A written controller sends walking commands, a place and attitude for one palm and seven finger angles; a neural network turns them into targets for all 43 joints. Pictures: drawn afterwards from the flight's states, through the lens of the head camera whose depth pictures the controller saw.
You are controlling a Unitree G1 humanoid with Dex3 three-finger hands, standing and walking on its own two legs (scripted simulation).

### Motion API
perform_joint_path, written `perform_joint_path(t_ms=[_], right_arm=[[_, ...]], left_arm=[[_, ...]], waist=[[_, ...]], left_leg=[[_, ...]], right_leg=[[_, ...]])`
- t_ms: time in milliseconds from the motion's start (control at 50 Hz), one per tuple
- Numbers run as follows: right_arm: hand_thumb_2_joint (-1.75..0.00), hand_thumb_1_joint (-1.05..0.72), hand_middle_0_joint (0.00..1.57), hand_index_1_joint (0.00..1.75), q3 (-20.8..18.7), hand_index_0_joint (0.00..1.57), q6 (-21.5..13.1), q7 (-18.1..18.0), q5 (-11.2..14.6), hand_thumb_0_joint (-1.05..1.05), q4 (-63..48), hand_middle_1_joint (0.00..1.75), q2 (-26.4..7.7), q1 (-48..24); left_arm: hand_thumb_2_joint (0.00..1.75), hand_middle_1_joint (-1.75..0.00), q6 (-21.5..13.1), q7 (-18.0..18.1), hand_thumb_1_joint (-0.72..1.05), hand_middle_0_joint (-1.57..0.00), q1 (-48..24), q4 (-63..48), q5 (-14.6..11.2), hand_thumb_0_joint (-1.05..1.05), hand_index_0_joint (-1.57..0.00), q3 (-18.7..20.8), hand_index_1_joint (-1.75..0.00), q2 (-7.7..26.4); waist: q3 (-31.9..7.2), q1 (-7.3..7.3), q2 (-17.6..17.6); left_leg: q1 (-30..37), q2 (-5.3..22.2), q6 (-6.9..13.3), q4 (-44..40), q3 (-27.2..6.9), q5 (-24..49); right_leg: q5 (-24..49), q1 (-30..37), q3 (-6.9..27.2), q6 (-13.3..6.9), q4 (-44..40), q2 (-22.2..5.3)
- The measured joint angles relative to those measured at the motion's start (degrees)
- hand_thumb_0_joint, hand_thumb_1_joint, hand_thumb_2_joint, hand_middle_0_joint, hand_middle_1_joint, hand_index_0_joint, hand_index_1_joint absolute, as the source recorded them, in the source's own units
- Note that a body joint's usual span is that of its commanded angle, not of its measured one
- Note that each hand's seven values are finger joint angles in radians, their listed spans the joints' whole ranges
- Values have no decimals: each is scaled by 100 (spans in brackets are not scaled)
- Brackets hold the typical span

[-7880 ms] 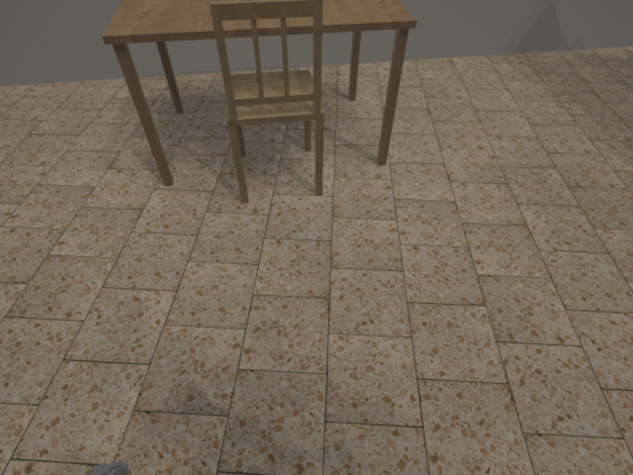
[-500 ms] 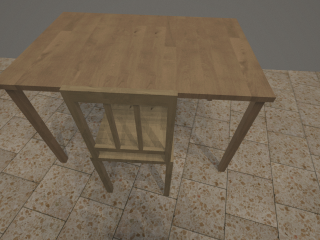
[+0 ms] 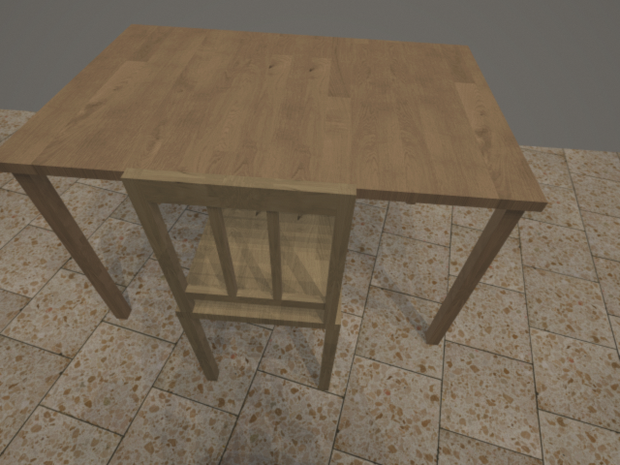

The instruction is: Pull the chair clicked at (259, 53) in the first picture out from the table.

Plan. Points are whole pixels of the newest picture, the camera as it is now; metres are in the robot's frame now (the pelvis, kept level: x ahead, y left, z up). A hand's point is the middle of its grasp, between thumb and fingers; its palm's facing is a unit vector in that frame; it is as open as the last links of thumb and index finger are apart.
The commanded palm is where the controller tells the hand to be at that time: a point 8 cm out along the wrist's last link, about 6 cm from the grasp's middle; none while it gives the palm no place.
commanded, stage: come to a stop and stand still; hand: left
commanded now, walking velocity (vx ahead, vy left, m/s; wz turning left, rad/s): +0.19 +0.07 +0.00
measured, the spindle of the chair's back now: (224, 253) +0.49 +0.21 -0.10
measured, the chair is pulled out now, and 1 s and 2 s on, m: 0.00 0.00 0.00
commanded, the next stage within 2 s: look again from close up in 1.10 s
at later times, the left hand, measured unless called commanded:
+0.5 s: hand out of the picture +0.05 +0.19 -0.17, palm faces +0.06 -0.98 -0.21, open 7.3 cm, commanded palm none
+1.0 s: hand out of the picture +0.03 +0.21 -0.16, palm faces -0.01 -0.98 -0.22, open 7.4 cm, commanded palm none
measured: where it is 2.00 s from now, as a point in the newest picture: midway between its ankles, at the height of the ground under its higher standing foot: outside the picture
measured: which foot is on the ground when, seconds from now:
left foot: down 0.00-1.00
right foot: down 0.00-1.00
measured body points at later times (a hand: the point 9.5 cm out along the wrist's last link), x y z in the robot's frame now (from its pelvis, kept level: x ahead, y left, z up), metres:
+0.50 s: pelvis +0.04 +0.02 +0.00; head +0.07 +0.02 +0.45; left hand +0.05 +0.24 -0.16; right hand +0.07 -0.21 -0.16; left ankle +0.02 +0.12 -0.73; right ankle -0.02 -0.09 -0.73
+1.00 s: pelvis -0.01 +0.03 +0.01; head +0.00 +0.02 +0.46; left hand +0.03 +0.26 -0.14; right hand +0.01 -0.20 -0.15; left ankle +0.02 +0.12 -0.73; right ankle -0.02 -0.09 -0.73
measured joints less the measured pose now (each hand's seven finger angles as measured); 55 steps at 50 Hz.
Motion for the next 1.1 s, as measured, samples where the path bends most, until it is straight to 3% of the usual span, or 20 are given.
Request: perform_joint_path(t_ms=[40, 120, 140, 180, 260, 280, 340, 400, 480, 560, 620, 700, 920, 1100], right_arm=[[-90, -91, 20, 30, 8, 20, -83, -13, 3, 1, -15, 30, 29, 53], [-90, -91, 20, 30, 21, 20, -214, -88, -9, 0, -67, 30, 79, 145], [-90, -91, 20, 30, 29, 20, -219, -104, -11, 0, -71, 30, 96, 170], [-90, -91, 20, 30, 51, 20, -199, -124, 12, 0, -51, 30, 128, 228], [-90, -91, 20, 30, 27, 20, 1, -154, 84, 1, 83, 30, 143, 145], [-90, -91, 20, 30, 13, 20, 37, -159, 100, 1, 77, 30, 156, 72], [-90, -91, 20, 30, -26, 20, -3, -166, 100, 1, -2, 30, 191, -171], [-90, -93, 20, 30, -59, 20, -18, -221, 57, 2, -27, 30, 119, -287], [-90, -94, 20, 30, -95, 20, -27, -226, 76, 3, -147, 30, 15, -464], [-90, -93, 20, 30, -126, 20, -34, -194, 75, 2, -285, 30, -53, -660], [-90, -92, 20, 30, -162, 20, 19, -73, 93, 1, -587, 30, -151, -713], [-90, -92, 20, 30, -158, 20, 20, -20, 66, 1, -861, 30, -207, -680], [-90, -93, 20, 30, -61, 20, 89, 47, 15, 0, -798, 30, -230, -414], [-90, -92, 20, 30, 17, 20, 48, 56, 31, 1, -376, 30, -154, -38]], left_arm=[[90, -30, 9, -12, 91, -20, 61, 31, 8, 0, -20, 31, -30, 27], [90, -30, 36, -4, 91, -20, 30, 70, 18, 0, -19, 51, -30, 50], [90, -30, 30, -4, 91, -20, -18, 55, 11, 0, -19, 59, -30, 52], [90, -30, -64, 3, 91, -20, -119, -20, 5, 0, -19, 78, -30, 55], [90, -30, -234, 101, 91, -20, -291, -99, -11, 0, -19, 13, -30, -44], [90, -30, -228, 128, 91, -20, -326, -122, -1, 0, -19, -6, -30, -64], [90, -30, -94, 183, 92, -20, -375, -135, -37, 0, -19, -25, -30, -74], [90, -30, 84, 204, 93, -20, -410, -116, -45, 1, -20, -10, -30, -49], [90, -30, 75, 199, 93, -20, -491, -194, -36, 1, -20, 12, -30, 31], [90, -30, 36, 182, 92, -20, -547, -261, -32, 1, -19, 3, -30, 87], [90, -30, -17, 243, 92, -20, -492, -415, -5, 1, -19, -60, -30, 83], [90, -30, -22, 207, 91, -20, -456, -560, -24, 0, -20, -118, -30, 133], [90, -30, 74, 78, 91, -20, -467, -680, -27, 0, -20, -201, -30, 157], [90, -30, 39, 55, 91, -20, -297, -411, -46, 0, -20, -214, -30, 143]], waist=[[13, 0, -93], [77, -28, -94], [109, -49, -66], [166, -74, -20], [169, -98, 174], [185, -91, 161], [261, -66, 41], [207, -33, -61], [215, -1, -99], [263, -41, -42], [221, -86, 132], [182, -168, 170], [-16, -159, 196], [51, -163, 112]], left_leg=[[59, -74, 35, 35, 62, -96], [173, -99, 121, 107, 192, -283], [206, -95, 119, 108, 195, -310], [175, -117, 104, 278, 158, -397], [-184, -30, 103, 928, 116, -836], [-238, -23, 102, 846, 143, -796], [-85, -33, 42, 148, 277, 294], [89, -113, 134, -67, 399, 110], [64, -162, 163, -299, 454, 222], [17, -124, 145, -431, 459, 380], [-325, 32, 126, -11, 394, 345], [-334, 17, 157, 106, 378, 238], [-247, -80, 242, -241, 455, 592], [-245, -119, 254, -558, 472, 782]], right_leg=[[-147, -22, 60, 11, 174, -78], [-622, -345, -85, -187, 960, -93], [-667, -386, -154, -220, 957, -56], [15, -312, -245, -231, 559, -24], [-272, -66, -471, -175, 407, -7], [-273, -28, -490, -172, 363, -23], [-223, -45, -413, -128, 543, -93], [-147, -16, -263, -49, 508, -153], [-119, 72, -148, 4, 31, -152], [62, 15, -145, -15, -105, -104], [184, -112, -176, -37, -144, 36], [102, -193, -176, -41, 125, 14], [375, -203, -109, 5, -52, -64], [537, -240, -96, 25, -295, -79]])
